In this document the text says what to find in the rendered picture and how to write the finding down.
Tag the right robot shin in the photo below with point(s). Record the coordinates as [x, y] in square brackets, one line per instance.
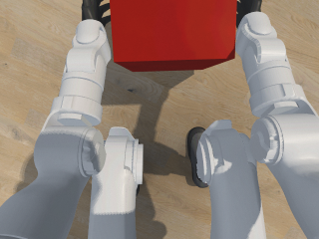
[227, 124]

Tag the right robot upper arm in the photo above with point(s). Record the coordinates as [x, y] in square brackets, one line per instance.
[289, 145]

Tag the left robot forearm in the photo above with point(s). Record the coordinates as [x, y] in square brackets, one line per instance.
[83, 81]

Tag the robot left hand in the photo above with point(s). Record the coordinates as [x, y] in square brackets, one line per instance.
[91, 10]

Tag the robot right hand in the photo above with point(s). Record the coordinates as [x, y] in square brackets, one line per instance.
[245, 7]

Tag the right robot forearm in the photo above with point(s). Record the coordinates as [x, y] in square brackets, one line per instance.
[267, 70]

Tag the right robot thigh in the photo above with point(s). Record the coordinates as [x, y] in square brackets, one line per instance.
[236, 206]

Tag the carton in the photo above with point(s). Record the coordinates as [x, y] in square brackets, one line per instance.
[172, 35]

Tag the left robot upper arm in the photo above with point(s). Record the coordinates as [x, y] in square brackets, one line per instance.
[66, 156]

